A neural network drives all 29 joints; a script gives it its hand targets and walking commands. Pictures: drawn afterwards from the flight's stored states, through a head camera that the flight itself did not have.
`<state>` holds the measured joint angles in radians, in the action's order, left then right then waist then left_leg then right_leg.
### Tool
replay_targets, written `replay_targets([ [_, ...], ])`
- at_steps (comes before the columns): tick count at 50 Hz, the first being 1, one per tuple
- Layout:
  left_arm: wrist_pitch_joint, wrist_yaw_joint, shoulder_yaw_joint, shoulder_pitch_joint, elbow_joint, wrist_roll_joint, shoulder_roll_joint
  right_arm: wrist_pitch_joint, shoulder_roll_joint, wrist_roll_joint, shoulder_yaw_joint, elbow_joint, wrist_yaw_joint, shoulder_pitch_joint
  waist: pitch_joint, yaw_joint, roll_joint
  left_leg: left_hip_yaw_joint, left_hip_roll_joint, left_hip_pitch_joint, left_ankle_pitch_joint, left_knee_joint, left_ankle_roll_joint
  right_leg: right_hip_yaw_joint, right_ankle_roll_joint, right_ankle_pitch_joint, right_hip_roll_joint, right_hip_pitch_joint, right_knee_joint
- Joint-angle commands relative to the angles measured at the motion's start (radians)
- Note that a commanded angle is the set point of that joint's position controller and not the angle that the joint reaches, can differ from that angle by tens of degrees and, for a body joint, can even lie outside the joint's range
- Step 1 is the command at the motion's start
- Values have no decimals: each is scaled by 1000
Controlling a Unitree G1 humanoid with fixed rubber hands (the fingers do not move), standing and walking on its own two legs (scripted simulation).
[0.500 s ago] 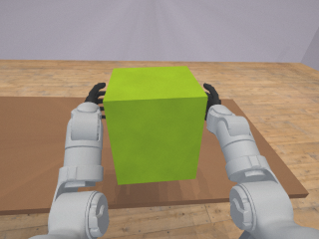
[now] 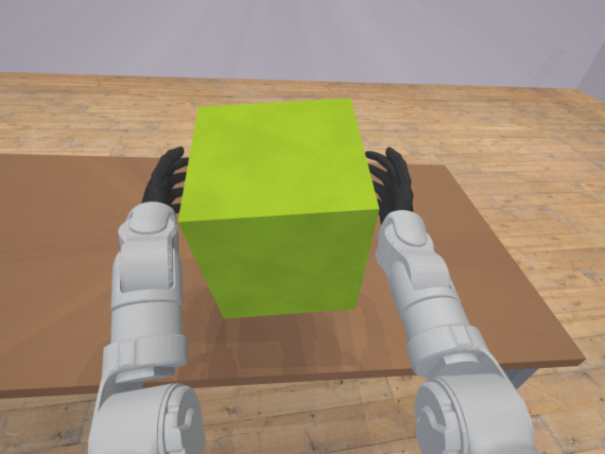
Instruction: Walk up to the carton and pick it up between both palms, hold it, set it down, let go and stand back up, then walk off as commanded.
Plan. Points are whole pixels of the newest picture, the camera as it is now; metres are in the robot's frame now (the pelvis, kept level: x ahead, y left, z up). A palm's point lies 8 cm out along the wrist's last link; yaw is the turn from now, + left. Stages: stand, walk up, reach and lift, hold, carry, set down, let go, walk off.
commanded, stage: set down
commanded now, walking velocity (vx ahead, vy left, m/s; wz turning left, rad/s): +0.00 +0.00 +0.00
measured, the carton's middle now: (283, 215) +0.42 +0.02 +0.13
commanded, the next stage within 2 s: none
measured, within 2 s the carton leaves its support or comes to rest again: neither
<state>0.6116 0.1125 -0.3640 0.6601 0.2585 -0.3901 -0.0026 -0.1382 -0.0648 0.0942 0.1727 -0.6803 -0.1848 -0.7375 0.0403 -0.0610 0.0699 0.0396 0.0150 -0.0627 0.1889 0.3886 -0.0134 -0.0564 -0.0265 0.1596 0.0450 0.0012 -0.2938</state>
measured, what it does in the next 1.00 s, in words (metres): stands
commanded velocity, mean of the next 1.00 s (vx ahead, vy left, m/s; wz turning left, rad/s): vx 0.00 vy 0.00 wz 0.00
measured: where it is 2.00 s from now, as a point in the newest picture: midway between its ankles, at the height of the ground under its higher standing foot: outside the picture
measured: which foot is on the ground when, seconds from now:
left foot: down 0.00-1.00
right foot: down 0.00-1.00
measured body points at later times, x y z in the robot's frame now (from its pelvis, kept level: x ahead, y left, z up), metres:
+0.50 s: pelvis +0.01 +0.00 +0.00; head +0.00 +0.04 +0.45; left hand +0.40 +0.17 +0.17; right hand +0.40 -0.14 +0.18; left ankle +0.02 +0.10 -0.75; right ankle +0.01 -0.10 -0.75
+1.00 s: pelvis +0.02 +0.00 +0.00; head +0.00 +0.04 +0.45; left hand +0.42 +0.17 +0.16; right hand +0.42 -0.14 +0.16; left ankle +0.02 +0.10 -0.75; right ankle +0.01 -0.10 -0.75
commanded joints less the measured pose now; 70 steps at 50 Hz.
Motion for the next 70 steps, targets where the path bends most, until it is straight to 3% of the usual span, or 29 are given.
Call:
replay_targets([
  [1,-232,20,657,717,-337,254,-580,201,-431,-14,-458,415,123,-717,-671,7,-154,-43,-13,367,-698,47,111,-53,41,-347,7,-139,9],
  [2,-203,28,622,649,-256,231,-548,186,-390,-49,-406,395,122,-663,-610,-18,-137,-38,-15,343,-616,21,100,-57,39,-306,0,-140,32],
  [5,-111,81,431,443,-65,86,-407,121,-309,-85,-336,250,123,-517,-257,13,-60,-81,0,162,-217,-103,32,-42,55,-151,-37,-218,56],
  [6,-98,96,401,448,-75,86,-404,122,-324,-81,-339,271,125,-529,-265,37,-60,-91,0,136,-155,-129,17,-42,57,-120,-47,-237,54],
  [8,-85,120,353,452,-23,65,-368,99,-308,-102,-300,205,129,-515,-191,26,-44,-94,1,82,-24,-172,-7,-37,65,-20,-60,-219,64],
  [9,-85,122,342,485,-36,74,-364,100,-329,-96,-299,222,132,-538,-214,45,-44,-101,2,84,-11,-171,-6,-36,65,0,-58,-209,60],
  [12,-105,110,379,575,-87,103,-408,128,-361,-90,-303,258,142,-615,-285,48,-70,-97,-4,95,-79,-155,9,-46,57,-24,-42,-178,44],
  [17,-237,18,637,728,-262,263,-576,240,-440,-31,-434,445,158,-796,-689,42,-166,-42,-18,271,-528,5,89,-62,32,-264,-5,-98,-7],
  [18,-249,4,677,717,-298,263,-596,250,-442,-31,-444,419,155,-733,-733,26,-198,-43,-16,324,-621,28,109,-68,33,-303,2,-90,-1],
  [21,-275,-16,704,626,-296,252,-601,261,-438,-42,-470,429,147,-660,-741,41,-176,-41,-20,356,-703,51,123,-59,29,-346,7,-97,11],
  [24,-216,25,442,466,-34,101,-464,194,-332,-135,-305,221,152,-513,-372,53,-82,-76,-11,189,-334,-71,57,-46,39,-205,-21,-163,48],
  [25,-186,59,310,428,104,26,-381,148,-287,-177,-220,68,152,-458,-156,45,-52,-95,0,77,-99,-132,21,-34,43,-44,-42,-165,77],
  [28,-151,109,232,449,141,-4,-332,110,-309,-199,-180,32,168,-429,-133,67,-36,-119,1,17,109,-214,-24,-30,62,102,-62,-173,80],
  [30,-165,97,252,476,83,41,-370,136,-368,-158,-216,106,171,-479,-208,93,-52,-114,3,22,19,-201,-11,-34,63,33,-59,-182,61],
  [32,-227,76,328,642,-9,107,-434,184,-412,-142,-238,132,178,-573,-340,71,-72,-105,-1,52,-95,-169,18,-48,61,-43,-47,-158,32],
  [36,-396,-29,699,823,-268,323,-663,343,-533,-30,-453,433,186,-829,-923,64,-205,-48,-26,317,-739,57,129,-64,39,-365,4,-41,-33],
  [38,-457,-80,811,804,-340,355,-730,399,-556,-14,-502,513,187,-838,-1102,63,-251,-43,-30,411,-943,127,170,-69,31,-449,30,11,-22],
  [39,-463,-88,786,741,-279,324,-708,387,-535,-44,-478,441,179,-749,-1010,53,-233,-41,-24,384,-938,130,169,-63,27,-447,31,19,-7],
  [41,-430,-76,633,608,-105,222,-633,333,-476,-124,-392,304,173,-577,-744,73,-171,-62,-19,304,-748,68,147,-53,27,-365,15,1,31],
  [45,-266,60,216,411,325,-12,-391,165,-337,-269,-161,-69,165,-395,-63,70,3,-113,0,-51,34,-194,-14,-10,66,-54,-68,-193,86],
  [47,-217,111,128,388,331,-33,-338,121,-322,-264,-145,-101,163,-364,-19,89,19,-122,5,-51,109,-226,-46,-5,91,7,-85,-213,83],
  [52,-315,80,296,638,140,105,-489,228,-437,-198,-156,47,163,-592,-332,45,-78,-98,-2,30,-199,-137,39,-33,73,-173,-51,-155,22],
  [57,-549,-63,711,854,-149,332,-733,437,-572,-93,-357,356,190,-829,-1074,36,-250,-53,-29,337,-891,117,172,-65,34,-444,17,23,-17],
  [59,-586,-99,703,769,-107,289,-743,463,-548,-140,-335,323,191,-764,-1068,49,-257,-45,-39,382,-993,148,193,-69,26,-439,36,126,5],
  [61,-561,-92,581,644,68,188,-672,417,-485,-219,-251,171,187,-597,-815,66,-211,-56,-37,304,-846,94,177,-57,7,-342,28,93,42],
  [63,-500,-38,366,495,324,59,-542,332,-438,-292,-160,-15,184,-456,-448,90,-104,-91,-27,114,-459,-26,106,-23,18,-207,-16,-39,75],
  [65,-428,24,204,431,437,-15,-454,255,-422,-336,-101,-128,183,-399,-211,101,-31,-119,-9,-36,-152,-142,27,-8,51,-143,-53,-170,82],
  [67,-364,64,126,381,456,-32,-418,205,-404,-318,-93,-165,184,-383,-103,121,-15,-120,-4,-61,-40,-192,-9,2,76,-134,-74,-211,68],
  [70,-362,79,131,431,366,15,-434,216,-453,-286,-117,-84,173,-440,-243,107,-12,-125,3,-41,-149,-152,2,4,96,-297,-66,-228,9],
])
